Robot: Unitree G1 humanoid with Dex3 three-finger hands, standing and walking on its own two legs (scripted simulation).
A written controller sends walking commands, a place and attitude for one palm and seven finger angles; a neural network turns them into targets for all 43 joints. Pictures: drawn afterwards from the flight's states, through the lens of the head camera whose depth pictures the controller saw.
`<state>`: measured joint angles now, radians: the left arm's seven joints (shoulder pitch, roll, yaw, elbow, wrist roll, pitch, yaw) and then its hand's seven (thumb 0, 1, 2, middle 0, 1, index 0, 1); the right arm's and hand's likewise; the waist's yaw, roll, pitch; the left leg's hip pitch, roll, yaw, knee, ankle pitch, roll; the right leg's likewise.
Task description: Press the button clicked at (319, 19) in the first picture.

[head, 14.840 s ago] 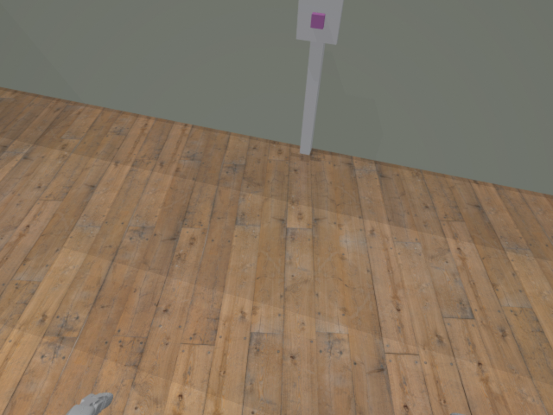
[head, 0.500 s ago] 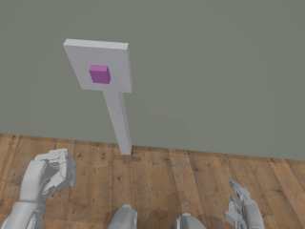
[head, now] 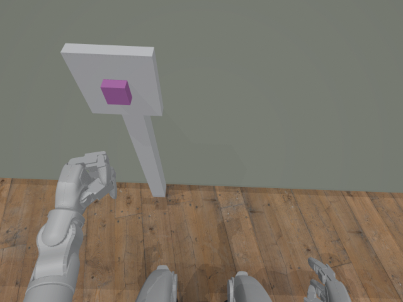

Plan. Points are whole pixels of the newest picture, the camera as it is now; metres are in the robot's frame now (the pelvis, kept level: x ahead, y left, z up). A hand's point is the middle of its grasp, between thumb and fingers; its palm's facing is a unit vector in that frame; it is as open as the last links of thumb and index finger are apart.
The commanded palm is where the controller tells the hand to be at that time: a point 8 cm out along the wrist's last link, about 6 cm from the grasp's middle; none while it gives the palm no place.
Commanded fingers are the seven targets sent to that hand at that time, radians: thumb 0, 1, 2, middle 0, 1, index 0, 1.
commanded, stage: aim a knuckle at the button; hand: left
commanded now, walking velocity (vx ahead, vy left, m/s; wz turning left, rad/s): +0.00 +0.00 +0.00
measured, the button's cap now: (117, 91) +0.54 +0.21 +0.06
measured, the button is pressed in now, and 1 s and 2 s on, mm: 0 0 0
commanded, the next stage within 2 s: press the button with the knuckle in 1.40 s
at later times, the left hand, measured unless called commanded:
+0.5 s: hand (130, 140) +0.43 +0.17 +0.03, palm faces -0.01 -1.00 -0.04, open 3.1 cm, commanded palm +0.41 +0.22 +0.03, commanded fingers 0.00 0.90 0.90 -1.30 -1.50 -1.30 -1.50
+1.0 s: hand (123, 134) +0.45 +0.18 +0.03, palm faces +0.04 -1.00 -0.04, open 3.1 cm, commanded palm +0.42 +0.23 +0.03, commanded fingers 0.00 0.90 0.90 -1.30 -1.50 -1.30 -1.50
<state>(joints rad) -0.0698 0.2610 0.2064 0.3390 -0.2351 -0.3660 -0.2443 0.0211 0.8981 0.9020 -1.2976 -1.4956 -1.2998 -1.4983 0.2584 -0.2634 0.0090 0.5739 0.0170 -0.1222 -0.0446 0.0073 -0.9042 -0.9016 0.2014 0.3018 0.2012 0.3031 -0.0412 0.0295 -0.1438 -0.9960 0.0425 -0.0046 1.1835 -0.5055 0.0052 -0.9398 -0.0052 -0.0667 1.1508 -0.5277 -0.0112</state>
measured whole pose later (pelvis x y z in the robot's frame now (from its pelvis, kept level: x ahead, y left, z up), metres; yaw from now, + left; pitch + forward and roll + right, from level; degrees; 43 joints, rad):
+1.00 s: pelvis +0.00 +0.00 -0.01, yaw -1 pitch +23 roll -2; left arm -0.60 0.36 0.36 0.92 -0.14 -0.50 -0.21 0.02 0.90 0.90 -1.30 -1.50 -1.30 -1.50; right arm 0.32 -0.26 0.01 0.63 0.00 0.05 -0.01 0.00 -0.91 -0.90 0.20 0.30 0.20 0.30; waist -0.10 0.02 -0.14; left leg -1.10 0.06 0.01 1.21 -0.50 0.00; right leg -1.06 0.01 -0.05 1.18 -0.52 -0.02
